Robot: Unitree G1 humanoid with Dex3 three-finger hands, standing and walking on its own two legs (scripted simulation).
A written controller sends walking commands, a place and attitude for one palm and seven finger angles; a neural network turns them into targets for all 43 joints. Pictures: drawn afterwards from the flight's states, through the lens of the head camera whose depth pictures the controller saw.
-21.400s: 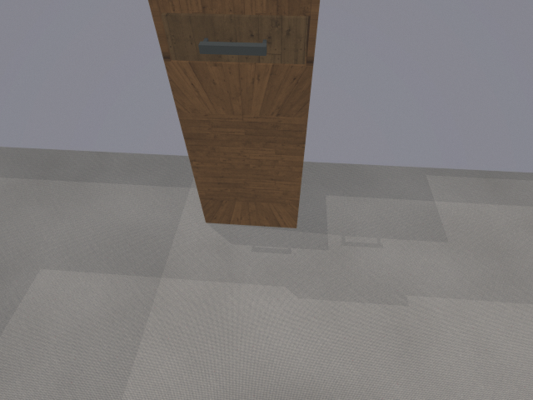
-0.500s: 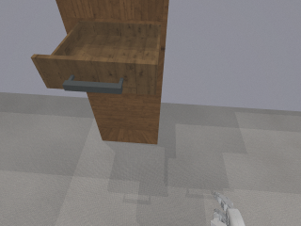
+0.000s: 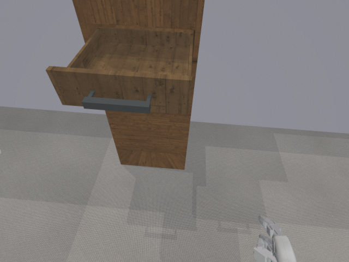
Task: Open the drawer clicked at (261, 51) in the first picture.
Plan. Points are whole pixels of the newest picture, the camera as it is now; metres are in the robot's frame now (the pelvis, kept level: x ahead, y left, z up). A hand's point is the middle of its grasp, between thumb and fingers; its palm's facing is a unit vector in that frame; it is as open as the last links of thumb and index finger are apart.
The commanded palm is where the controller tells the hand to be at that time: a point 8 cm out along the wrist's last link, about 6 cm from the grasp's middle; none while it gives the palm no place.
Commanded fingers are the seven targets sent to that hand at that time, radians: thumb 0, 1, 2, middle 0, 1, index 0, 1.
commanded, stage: stop stepping back and stand still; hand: left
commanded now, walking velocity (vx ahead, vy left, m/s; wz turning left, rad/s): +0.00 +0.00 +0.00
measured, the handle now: (118, 100) +0.50 +0.19 +0.09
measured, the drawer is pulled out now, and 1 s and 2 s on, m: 0.30 0.30 0.30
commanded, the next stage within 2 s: let the arm hang, fingers relaxed in 0.44 s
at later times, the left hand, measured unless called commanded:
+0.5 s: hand out of the picture +0.17 +0.25 +0.27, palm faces +0.53 -0.74 -0.42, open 7.4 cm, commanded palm +0.10 +0.29 +0.28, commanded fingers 0.00 0.90 0.90 -0.20 -0.30 -0.20 -0.30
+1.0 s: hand out of the picture -0.11 +0.17 -0.18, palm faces +0.11 -0.98 -0.19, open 7.0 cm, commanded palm none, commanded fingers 0.00 0.90 0.90 -0.20 -0.30 -0.20 -0.30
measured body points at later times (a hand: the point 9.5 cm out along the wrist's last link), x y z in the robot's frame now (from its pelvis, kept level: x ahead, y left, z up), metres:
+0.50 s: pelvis -0.03 +0.01 +0.00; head -0.02 +0.01 +0.45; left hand +0.13 +0.29 +0.29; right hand +0.13 -0.22 -0.09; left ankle +0.02 +0.11 -0.74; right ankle -0.01 -0.11 -0.74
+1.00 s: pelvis -0.04 -0.01 +0.00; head -0.01 +0.00 +0.44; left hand -0.11 +0.22 -0.16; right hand -0.08 -0.24 -0.16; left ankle +0.02 +0.11 -0.74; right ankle -0.01 -0.11 -0.74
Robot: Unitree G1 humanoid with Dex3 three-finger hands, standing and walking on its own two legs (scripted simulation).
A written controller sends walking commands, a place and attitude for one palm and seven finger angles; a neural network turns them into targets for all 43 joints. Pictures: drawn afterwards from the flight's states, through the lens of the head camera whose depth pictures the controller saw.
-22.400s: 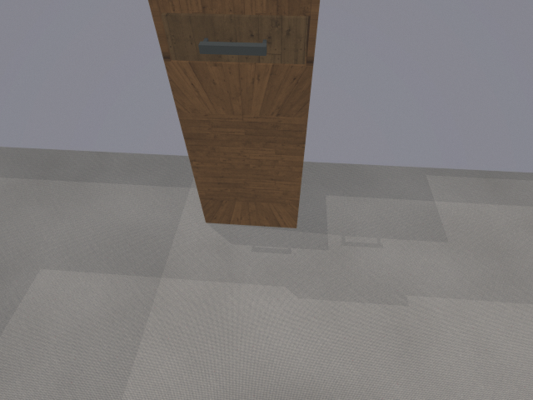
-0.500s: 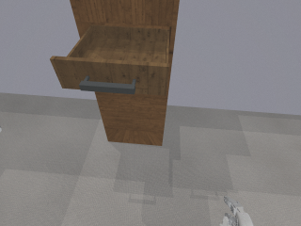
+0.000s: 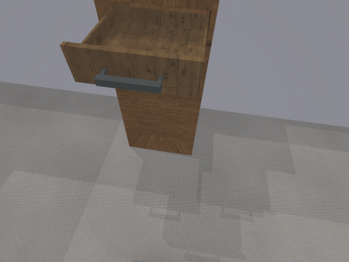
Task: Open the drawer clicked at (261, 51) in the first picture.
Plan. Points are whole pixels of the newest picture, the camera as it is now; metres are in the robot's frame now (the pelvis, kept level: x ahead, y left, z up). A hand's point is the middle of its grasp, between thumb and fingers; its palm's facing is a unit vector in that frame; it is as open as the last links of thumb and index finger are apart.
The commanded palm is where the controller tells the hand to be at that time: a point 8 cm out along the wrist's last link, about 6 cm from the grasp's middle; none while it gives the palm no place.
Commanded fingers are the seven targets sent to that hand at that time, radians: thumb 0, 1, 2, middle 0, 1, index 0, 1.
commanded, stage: let the arm hang, fingers relaxed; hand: left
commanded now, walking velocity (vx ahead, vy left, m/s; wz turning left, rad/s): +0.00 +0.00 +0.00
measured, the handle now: (130, 79) +0.54 +0.17 +0.10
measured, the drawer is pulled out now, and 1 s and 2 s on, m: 0.30 0.30 0.30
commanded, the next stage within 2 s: look to check the result in 0.64 s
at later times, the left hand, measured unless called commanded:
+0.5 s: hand out of the picture +0.03 +0.16 -0.17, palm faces +0.03 -0.98 -0.19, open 7.3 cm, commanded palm none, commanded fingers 0.00 0.90 0.90 -0.20 -0.30 -0.20 -0.30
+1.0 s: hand out of the picture +0.03 +0.16 -0.17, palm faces +0.02 -0.98 -0.18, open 7.4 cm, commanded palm none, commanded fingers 0.00 0.90 0.90 -0.20 -0.30 -0.20 -0.30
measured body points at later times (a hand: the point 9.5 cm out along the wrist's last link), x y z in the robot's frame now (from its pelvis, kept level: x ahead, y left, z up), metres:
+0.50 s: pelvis +0.02 +0.00 +0.00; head +0.01 -0.01 +0.45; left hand +0.03 +0.21 -0.16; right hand -0.01 -0.21 -0.16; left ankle +0.06 +0.11 -0.74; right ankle +0.02 -0.10 -0.74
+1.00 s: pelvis +0.03 +0.00 +0.01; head +0.06 -0.01 +0.45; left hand +0.03 +0.22 -0.15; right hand +0.02 -0.21 -0.16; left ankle +0.06 +0.11 -0.74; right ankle +0.02 -0.10 -0.74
